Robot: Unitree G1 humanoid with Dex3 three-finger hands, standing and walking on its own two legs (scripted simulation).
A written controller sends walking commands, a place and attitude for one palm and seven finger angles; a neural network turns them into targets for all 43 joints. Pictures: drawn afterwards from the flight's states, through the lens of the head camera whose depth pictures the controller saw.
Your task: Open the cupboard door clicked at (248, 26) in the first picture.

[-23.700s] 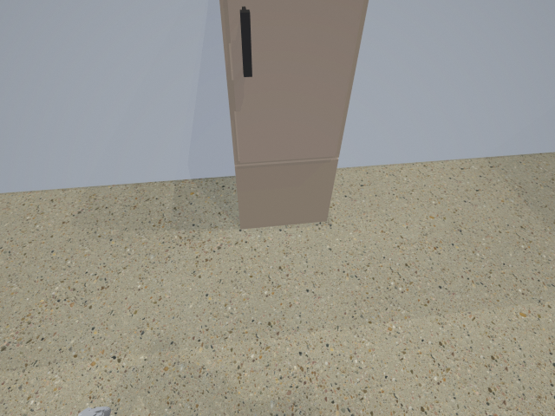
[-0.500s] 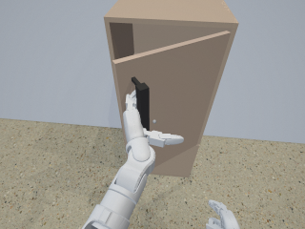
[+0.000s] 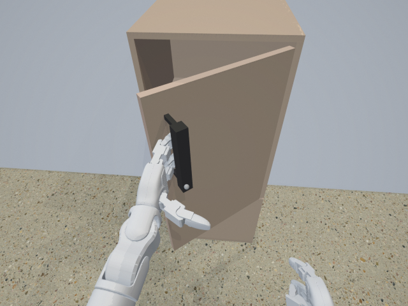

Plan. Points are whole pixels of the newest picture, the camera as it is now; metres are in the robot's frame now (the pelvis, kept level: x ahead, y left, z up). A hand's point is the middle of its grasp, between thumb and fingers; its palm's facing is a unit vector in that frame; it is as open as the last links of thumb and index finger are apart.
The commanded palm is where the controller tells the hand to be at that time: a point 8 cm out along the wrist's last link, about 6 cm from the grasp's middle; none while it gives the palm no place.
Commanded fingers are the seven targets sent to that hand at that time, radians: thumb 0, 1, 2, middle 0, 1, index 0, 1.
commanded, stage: slide the hand sideways off the handle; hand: left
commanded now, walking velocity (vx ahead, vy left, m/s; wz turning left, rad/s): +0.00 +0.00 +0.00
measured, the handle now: (177, 154) +0.38 +0.09 +0.12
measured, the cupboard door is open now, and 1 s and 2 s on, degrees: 39 39 39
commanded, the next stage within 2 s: draw the hand back to the body in 0.70 s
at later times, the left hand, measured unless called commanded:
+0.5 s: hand (152, 210) +0.25 +0.12 +0.11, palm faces -0.02 -1.00 -0.05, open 16.3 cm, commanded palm +0.21 +0.17 +0.11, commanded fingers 0.00 -0.50 0.30 -0.15 -0.30 -0.15 -0.30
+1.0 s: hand (124, 220) +0.22 +0.15 +0.12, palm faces +0.00 -1.00 -0.08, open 16.3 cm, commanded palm +0.19 +0.21 +0.13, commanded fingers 0.00 -0.50 0.30 -0.15 -0.30 -0.15 -0.30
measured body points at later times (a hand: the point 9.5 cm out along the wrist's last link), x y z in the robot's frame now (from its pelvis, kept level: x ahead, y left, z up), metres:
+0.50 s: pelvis +0.03 -0.01 +0.00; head +0.02 -0.03 +0.45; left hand +0.24 +0.17 +0.12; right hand +0.23 -0.21 -0.07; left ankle +0.01 +0.13 -0.73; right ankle +0.03 -0.12 -0.73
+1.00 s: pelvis +0.01 +0.00 -0.01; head +0.00 -0.01 +0.44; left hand +0.22 +0.21 +0.13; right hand +0.21 -0.20 -0.07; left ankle +0.01 +0.13 -0.73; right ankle +0.03 -0.12 -0.73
